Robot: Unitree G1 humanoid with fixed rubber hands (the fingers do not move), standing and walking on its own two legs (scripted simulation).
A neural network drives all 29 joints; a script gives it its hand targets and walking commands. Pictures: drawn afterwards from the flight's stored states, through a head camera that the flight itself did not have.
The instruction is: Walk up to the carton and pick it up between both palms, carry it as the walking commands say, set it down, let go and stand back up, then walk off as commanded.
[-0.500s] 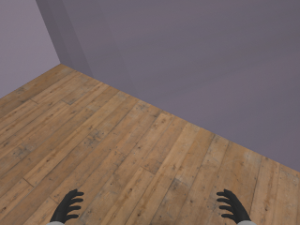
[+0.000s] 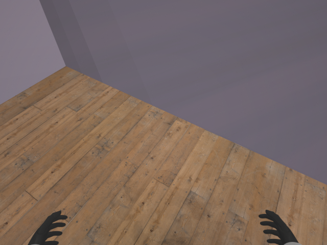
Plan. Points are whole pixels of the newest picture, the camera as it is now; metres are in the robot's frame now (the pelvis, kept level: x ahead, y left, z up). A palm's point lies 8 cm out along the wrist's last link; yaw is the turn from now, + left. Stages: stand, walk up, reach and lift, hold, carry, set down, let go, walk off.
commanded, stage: stand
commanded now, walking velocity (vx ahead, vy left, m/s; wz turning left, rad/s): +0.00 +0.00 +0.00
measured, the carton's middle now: out of the picture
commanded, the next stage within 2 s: walk up in 0.74 s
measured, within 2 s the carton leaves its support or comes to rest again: neither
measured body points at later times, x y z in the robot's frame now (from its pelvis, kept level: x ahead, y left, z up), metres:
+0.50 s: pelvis +0.00 +0.00 +0.02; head +0.00 +0.00 +0.47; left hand +0.13 +0.31 -0.08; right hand +0.14 -0.31 -0.08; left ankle +0.00 +0.12 -0.72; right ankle +0.00 -0.12 -0.72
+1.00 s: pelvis -0.01 +0.00 +0.02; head +0.01 +0.00 +0.47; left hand +0.10 +0.32 -0.09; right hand +0.11 -0.31 -0.09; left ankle +0.01 +0.12 -0.72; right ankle +0.00 -0.12 -0.72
